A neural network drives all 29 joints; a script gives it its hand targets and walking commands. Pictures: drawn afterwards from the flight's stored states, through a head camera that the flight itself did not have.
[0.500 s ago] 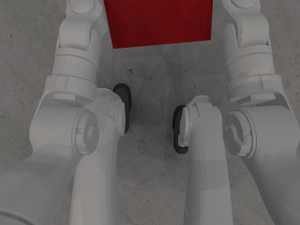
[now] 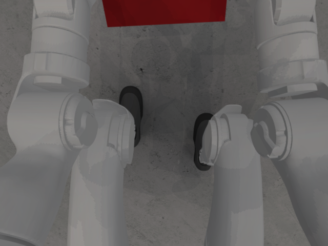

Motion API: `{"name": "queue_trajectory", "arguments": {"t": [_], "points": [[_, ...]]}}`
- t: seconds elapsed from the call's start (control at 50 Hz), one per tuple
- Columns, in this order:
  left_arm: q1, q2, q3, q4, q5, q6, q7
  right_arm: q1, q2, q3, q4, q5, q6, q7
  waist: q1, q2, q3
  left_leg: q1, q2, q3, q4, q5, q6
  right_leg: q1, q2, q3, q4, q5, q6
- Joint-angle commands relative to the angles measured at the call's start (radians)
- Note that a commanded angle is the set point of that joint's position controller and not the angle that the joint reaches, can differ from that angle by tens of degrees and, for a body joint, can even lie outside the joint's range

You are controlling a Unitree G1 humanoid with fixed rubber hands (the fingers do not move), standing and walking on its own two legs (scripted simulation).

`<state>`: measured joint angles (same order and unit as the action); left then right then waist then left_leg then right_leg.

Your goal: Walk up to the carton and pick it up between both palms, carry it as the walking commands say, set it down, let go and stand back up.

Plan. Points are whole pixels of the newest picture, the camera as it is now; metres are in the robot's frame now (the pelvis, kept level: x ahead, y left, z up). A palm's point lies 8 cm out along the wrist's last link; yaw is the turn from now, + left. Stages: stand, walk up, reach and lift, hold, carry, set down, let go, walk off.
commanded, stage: set down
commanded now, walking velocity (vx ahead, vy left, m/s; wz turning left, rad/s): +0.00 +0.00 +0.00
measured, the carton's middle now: out of the picture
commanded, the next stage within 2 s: none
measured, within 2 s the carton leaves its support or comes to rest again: rests again in 1.46 s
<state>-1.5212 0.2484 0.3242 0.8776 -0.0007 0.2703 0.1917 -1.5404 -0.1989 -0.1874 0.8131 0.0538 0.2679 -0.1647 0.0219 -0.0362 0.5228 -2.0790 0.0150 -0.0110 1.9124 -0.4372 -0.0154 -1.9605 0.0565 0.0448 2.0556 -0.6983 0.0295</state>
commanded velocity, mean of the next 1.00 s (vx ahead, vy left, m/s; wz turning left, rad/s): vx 0.00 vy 0.00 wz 0.00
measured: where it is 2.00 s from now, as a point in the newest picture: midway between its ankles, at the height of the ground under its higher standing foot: (167, 139)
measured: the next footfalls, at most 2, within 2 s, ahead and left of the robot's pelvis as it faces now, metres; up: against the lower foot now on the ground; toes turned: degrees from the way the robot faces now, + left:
none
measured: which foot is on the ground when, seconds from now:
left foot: down 0.00-1.00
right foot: down 0.00-1.00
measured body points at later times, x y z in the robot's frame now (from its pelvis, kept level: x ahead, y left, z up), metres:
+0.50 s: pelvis +0.00 -0.01 -0.05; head +0.40 +0.00 +0.14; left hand +0.59 +0.18 -0.25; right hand +0.58 -0.11 -0.25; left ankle +0.15 +0.13 -0.40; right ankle +0.08 -0.12 -0.40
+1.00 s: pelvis +0.01 -0.01 -0.05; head +0.41 -0.01 +0.13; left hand +0.59 +0.17 -0.26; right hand +0.59 -0.11 -0.26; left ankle +0.15 +0.13 -0.40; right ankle +0.08 -0.12 -0.40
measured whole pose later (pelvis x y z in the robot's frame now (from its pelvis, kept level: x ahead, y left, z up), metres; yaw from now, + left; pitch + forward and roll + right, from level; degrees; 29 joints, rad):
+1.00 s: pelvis +0.01 -0.01 -0.05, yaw +0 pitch +38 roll +2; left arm -1.65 0.33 0.33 1.00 0.00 0.23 0.07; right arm -1.58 -0.24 -0.17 0.83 0.07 0.26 -0.12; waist 0.02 -0.03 0.52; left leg -2.25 0.03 -0.02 2.04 -0.46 -0.03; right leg -2.15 0.08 0.04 2.20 -0.72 0.02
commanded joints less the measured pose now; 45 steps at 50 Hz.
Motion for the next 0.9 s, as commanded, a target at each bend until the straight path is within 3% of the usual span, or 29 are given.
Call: {"name": "queue_trajectory", "arguments": {"t": [0.0, 0.16, 0.34, 0.48, 0.58, 0.68, 0.88], "points": [[-0.671, -0.856, -0.353, -0.19, -0.088, -0.051, -0.328, -0.616, 0.843, 0.367, -0.057, 0.062, -0.028, 0.337, 0.102, 0.013, -1.649, 1.011, -0.105, 0.053, 0.089, 0.501, 0.031, 0.149, 0.077, -0.095, -0.186, 0.345, -0.014], [-0.649, -0.873, -0.362, -0.165, -0.147, -0.049, -0.316, -0.759, 0.769, 0.449, -0.202, 0.127, -0.063, 0.327, 0.115, 0.03, -1.682, 1.194, -0.091, 0.0, 0.167, 0.67, 0.064, -0.003, 0.062, -0.106, -0.141, 0.371, -0.011], [-0.631, -0.841, -0.344, -0.09, -0.166, -0.047, -0.327, -0.879, 0.753, 0.548, -0.274, 0.208, -0.077, 0.304, 0.18, -0.037, -1.665, 1.078, -0.072, 0.015, 0.23, 0.655, 0.083, 0.097, 0.045, -0.086, -0.087, 0.436, 0.007], [-0.627, -0.808, -0.308, -0.033, -0.153, -0.045, -0.352, -0.854, 0.771, 0.518, -0.219, 0.192, -0.062, 0.31, 0.192, -0.085, -1.519, 0.868, -0.072, 0.051, 0.22, 0.539, 0.07, 0.171, 0.045, -0.071, -0.083, 0.413, 0.004], [-0.618, -0.793, -0.285, -0.013, -0.125, -0.044, -0.365, -0.767, 0.781, 0.454, -0.121, 0.158, -0.045, 0.338, 0.183, -0.077, -1.397, 0.831, -0.073, 0.053, 0.209, 0.472, 0.061, 0.098, 0.046, -0.078, -0.089, 0.345, -0.002], [-0.592, -0.802, -0.276, 0.011, -0.109, -0.043, -0.372, -0.729, 0.777, 0.423, -0.095, 0.138, -0.045, 0.36, 0.175, -0.067, -1.332, 0.835, -0.076, 0.044, 0.208, 0.464, 0.059, 0.025, 0.046, -0.082, -0.089, 0.32, -0.009], [-0.5, -0.801, -0.235, 0.066, -0.068, -0.048, -0.39, -0.658, 0.795, 0.411, -0.052, 0.115, -0.051, 0.383, 0.196, -0.091, -1.212, 0.758, -0.074, 0.038, 0.213, 0.469, 0.068, -0.02, 0.043, -0.061, -0.085, 0.339, -0.01]]}}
